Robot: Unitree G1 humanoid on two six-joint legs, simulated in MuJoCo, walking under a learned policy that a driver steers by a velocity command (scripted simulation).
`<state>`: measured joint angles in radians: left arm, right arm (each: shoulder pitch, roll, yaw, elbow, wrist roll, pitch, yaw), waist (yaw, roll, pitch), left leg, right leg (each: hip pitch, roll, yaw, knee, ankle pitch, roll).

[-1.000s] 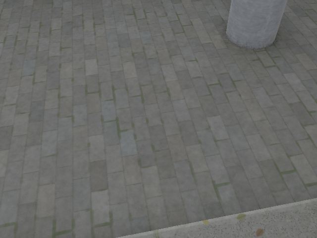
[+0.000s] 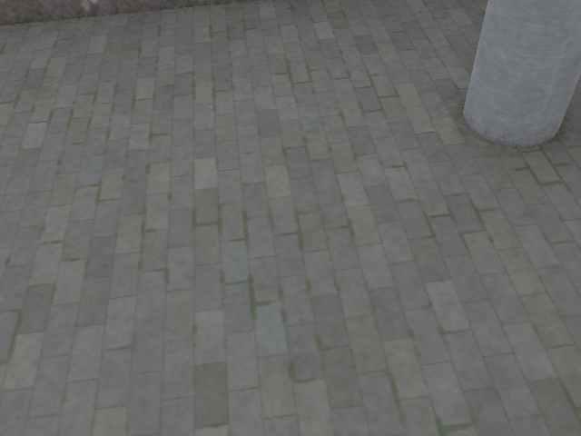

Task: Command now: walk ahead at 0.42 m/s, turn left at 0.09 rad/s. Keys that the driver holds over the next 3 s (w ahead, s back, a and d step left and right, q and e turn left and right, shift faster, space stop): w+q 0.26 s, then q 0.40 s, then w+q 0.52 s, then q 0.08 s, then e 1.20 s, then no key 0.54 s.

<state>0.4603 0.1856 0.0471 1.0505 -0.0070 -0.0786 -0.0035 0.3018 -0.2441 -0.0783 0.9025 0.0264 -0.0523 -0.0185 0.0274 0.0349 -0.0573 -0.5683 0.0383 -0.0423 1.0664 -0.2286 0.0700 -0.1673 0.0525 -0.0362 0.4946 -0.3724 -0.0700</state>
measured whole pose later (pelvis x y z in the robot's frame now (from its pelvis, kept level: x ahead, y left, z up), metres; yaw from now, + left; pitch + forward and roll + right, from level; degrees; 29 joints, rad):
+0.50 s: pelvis +0.26 +0.05 -0.18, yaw +14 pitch +3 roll +1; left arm 0.18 0.21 0.04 0.82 0.01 -0.06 0.04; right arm 0.29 -0.20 -0.03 0.86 0.01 -0.03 0.01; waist 0.00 -0.01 0.03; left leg -0.35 -0.14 -0.05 0.65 -0.35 0.09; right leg -0.78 -0.08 0.13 1.40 -0.39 0.07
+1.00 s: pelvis +0.50 +0.00 -0.33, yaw +32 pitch +0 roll +1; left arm 0.47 0.18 0.04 0.94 0.03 -0.03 0.01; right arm 0.31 -0.19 -0.05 0.76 0.02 0.01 -0.06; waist -0.01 0.04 -0.02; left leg -0.97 -0.04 -0.07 1.77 -0.19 0.01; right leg -0.25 0.03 -0.02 0.54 -0.29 -0.05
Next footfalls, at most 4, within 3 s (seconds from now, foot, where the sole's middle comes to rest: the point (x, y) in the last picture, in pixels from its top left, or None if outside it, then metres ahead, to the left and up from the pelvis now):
0.32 left None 0.26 0.12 -0.93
0.78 right None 0.58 -0.04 -1.10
1.36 left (220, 431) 0.68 0.30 -1.10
1.84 right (294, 382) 0.83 0.09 -1.10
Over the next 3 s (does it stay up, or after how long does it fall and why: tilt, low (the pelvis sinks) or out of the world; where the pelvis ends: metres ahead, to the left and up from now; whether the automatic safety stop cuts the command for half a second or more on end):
stays up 0.76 0.15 -0.33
